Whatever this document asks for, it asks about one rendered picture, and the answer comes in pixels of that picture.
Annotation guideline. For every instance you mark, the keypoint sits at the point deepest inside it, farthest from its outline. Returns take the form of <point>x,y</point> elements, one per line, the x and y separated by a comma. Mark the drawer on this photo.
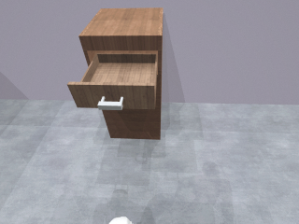
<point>132,76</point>

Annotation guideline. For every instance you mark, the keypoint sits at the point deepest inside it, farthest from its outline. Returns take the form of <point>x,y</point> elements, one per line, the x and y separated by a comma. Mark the handle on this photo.
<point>106,105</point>

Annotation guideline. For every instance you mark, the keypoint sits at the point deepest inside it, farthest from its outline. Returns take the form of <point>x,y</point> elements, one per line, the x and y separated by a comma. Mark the cabinet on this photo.
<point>130,30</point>

